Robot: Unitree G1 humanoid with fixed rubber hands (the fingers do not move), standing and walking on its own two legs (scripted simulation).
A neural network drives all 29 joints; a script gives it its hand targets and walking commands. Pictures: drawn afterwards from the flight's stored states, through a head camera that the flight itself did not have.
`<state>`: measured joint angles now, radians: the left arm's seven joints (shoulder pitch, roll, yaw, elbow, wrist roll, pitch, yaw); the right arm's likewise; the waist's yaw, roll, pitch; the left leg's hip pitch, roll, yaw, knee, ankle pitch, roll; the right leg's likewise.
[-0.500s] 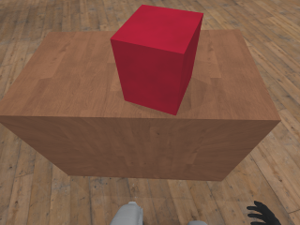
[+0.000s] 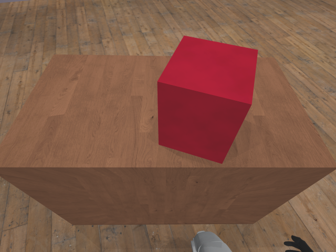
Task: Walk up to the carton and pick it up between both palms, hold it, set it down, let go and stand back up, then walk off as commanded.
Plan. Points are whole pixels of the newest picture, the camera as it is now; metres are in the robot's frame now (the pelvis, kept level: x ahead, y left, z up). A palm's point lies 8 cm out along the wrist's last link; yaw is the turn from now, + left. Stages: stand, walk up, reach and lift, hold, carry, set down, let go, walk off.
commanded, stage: walk up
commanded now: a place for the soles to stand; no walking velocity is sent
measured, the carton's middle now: (203, 101) +0.48 -0.10 +0.06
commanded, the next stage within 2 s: none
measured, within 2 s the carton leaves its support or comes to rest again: neither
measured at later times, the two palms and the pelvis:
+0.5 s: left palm (68, 246) +0.16 +0.26 -0.12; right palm out of the picture +0.07 -0.36 -0.13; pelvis +0.03 -0.03 -0.02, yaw -2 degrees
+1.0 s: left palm (80, 240) +0.17 +0.23 -0.11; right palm out of the picture +0.10 -0.38 -0.12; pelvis +0.04 -0.06 -0.02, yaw -4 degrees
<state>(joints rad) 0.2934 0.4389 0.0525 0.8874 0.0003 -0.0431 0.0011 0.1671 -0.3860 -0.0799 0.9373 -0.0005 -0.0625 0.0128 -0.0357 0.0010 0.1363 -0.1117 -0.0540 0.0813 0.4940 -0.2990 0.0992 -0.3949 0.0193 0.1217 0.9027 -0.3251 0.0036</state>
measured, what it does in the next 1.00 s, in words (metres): steps on the spot: right foot, then right foot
